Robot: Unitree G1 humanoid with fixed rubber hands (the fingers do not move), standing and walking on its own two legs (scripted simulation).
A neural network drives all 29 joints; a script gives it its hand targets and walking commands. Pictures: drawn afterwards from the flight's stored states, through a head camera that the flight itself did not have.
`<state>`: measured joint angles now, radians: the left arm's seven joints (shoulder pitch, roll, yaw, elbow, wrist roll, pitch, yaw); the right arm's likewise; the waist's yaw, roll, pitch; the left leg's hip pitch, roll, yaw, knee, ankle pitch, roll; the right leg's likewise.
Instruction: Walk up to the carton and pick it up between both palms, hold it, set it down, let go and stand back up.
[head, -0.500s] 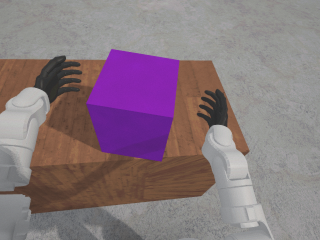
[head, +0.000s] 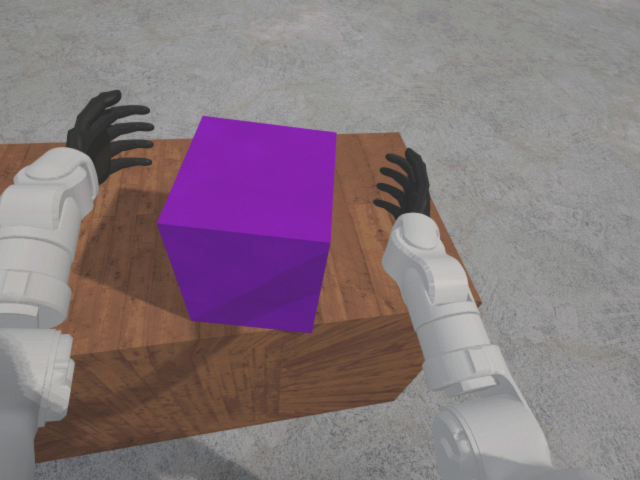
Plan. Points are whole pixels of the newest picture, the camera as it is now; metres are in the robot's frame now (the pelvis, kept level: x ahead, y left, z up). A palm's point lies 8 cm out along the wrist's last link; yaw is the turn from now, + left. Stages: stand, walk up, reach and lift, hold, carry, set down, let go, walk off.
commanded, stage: reach and lift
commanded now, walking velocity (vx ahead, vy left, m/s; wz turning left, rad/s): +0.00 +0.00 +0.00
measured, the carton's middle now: (260, 231) +0.47 +0.00 -0.01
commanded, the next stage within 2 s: none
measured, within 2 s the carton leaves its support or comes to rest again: neither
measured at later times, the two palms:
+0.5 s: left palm (139, 218) +0.46 +0.16 +0.05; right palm (393, 258) +0.35 -0.17 +0.05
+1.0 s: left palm (147, 226) +0.46 +0.16 +0.03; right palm (374, 266) +0.35 -0.15 +0.03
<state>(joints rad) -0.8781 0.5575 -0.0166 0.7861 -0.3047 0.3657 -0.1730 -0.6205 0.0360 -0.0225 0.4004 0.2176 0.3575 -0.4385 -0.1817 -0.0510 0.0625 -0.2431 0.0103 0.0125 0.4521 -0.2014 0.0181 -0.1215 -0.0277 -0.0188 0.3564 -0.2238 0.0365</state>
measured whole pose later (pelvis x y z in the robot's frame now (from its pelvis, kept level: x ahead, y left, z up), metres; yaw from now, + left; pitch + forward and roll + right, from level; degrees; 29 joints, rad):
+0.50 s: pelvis -0.01 +0.02 -0.01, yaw -1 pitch +9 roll -3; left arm -0.89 0.35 -0.02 1.17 -0.21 -0.03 -0.09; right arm -0.66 0.04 -0.08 0.91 0.20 -0.06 -0.36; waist -0.20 -0.04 -0.05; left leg -0.50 0.01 0.01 0.57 -0.23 0.03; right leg -0.35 -0.03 -0.02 0.42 -0.22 0.05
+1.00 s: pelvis -0.01 +0.05 -0.02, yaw -1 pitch +13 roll -6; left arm -0.92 0.27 -0.02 1.23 -0.12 -0.11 -0.03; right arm -0.70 0.04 -0.13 1.06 0.17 -0.25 -0.31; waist -0.20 0.01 -0.10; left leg -0.65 0.01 0.01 0.69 -0.28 0.03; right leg -0.46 -0.03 -0.02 0.47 -0.23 0.06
